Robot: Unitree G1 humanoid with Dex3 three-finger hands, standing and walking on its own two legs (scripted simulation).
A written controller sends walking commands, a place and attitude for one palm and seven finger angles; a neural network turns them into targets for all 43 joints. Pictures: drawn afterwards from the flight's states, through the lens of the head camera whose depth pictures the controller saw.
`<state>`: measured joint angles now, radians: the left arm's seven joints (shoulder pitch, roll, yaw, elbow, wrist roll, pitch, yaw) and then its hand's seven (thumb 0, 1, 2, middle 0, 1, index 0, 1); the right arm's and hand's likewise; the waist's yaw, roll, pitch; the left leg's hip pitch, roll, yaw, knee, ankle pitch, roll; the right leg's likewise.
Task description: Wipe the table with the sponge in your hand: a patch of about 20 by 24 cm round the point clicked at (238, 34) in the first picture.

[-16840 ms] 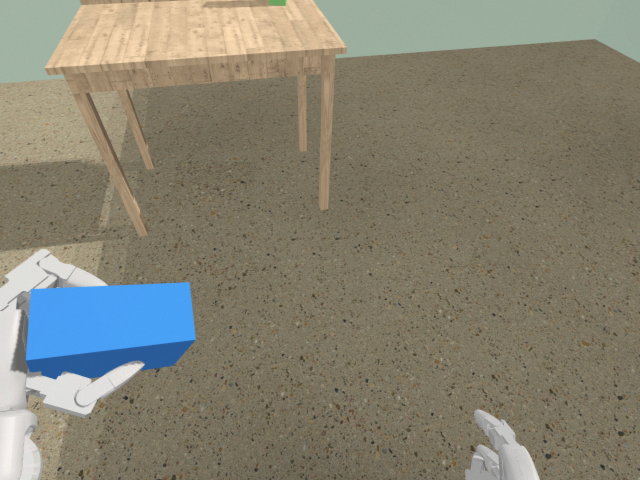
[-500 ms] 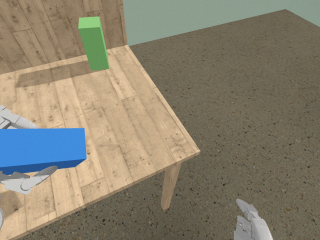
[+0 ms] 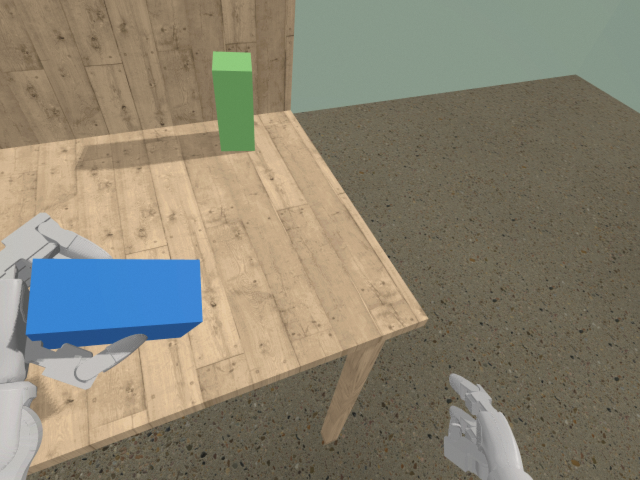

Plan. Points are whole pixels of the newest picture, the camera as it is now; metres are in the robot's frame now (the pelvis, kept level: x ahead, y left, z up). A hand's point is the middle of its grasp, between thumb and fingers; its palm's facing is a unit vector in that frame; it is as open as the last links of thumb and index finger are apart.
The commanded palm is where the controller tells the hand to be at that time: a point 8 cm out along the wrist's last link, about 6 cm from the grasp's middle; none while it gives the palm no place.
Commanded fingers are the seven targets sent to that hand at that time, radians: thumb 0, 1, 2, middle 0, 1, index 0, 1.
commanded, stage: look again from close up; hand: left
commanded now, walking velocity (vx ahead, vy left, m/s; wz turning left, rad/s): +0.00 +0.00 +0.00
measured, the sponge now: (144, 304) +0.24 +0.20 +0.14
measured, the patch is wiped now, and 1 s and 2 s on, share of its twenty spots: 0.00 0.00 0.00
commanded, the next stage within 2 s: come to a stop and stand still in 0.34 s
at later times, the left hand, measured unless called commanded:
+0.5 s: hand (105, 328) +0.20 +0.22 +0.16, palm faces +0.37 -0.86 -0.36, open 10.1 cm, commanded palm +0.14 +0.26 +0.18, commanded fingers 0.00 0.10 1.30 -1.20 -1.60 -1.20 -1.60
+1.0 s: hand (83, 272) +0.23 +0.24 +0.19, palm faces +0.44 -0.82 -0.37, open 10.1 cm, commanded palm +0.16 +0.26 +0.18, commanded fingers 0.00 0.10 1.30 -1.20 -1.60 -1.20 -1.60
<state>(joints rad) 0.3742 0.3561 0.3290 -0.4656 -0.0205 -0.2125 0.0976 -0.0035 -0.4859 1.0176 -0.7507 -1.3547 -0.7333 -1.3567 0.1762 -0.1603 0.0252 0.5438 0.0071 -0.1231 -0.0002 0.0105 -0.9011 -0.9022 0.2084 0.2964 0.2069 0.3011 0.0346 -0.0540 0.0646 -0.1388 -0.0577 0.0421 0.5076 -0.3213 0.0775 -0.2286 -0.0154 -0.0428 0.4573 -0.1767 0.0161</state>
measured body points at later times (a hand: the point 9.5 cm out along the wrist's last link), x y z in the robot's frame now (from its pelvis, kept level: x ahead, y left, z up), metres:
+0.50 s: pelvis -0.02 -0.02 +0.00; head +0.00 +0.00 +0.45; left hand +0.17 +0.26 +0.18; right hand +0.15 -0.25 -0.07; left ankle -0.03 +0.06 -0.74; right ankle +0.04 -0.13 -0.74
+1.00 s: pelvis -0.01 -0.02 +0.00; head +0.01 +0.00 +0.45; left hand +0.20 +0.29 +0.21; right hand +0.17 -0.24 -0.07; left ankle -0.03 +0.06 -0.74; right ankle +0.04 -0.13 -0.74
